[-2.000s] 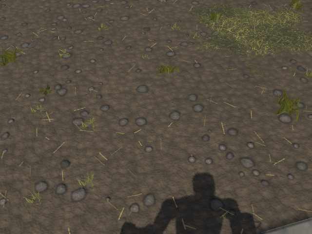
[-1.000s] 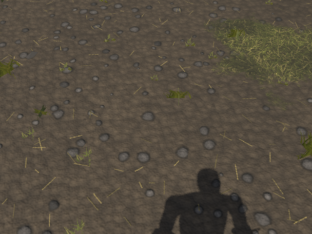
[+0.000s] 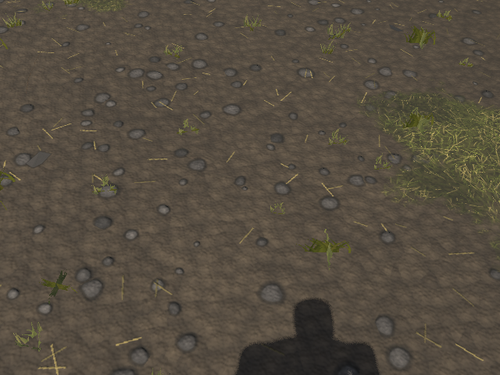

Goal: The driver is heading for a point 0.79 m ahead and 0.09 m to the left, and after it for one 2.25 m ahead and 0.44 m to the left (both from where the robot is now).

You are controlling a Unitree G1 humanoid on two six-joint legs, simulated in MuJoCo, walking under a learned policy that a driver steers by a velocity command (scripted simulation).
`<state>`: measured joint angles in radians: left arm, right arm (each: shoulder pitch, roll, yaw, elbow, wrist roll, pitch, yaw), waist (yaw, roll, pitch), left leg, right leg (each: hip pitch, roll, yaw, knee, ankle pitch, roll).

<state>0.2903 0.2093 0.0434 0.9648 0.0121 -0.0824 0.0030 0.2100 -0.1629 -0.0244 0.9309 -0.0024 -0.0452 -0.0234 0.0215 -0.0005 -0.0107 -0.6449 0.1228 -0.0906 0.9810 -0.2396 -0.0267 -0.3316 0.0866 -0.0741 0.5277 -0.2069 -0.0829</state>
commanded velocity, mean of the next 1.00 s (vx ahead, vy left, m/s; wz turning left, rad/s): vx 0.14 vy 0.00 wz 0.00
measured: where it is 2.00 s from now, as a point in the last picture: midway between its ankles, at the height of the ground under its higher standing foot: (227, 350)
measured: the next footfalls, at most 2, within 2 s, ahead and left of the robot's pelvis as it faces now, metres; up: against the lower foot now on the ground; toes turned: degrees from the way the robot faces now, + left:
left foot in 0.10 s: +0.17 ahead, +0.17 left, +0.00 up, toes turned +1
right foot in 0.38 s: +0.18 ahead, -0.06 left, +0.00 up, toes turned -4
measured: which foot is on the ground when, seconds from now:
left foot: up 0.00-0.08, down 0.10-0.96, up 0.98-1.00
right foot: down 0.00-0.10, up 0.12-0.36, down 0.38-1.00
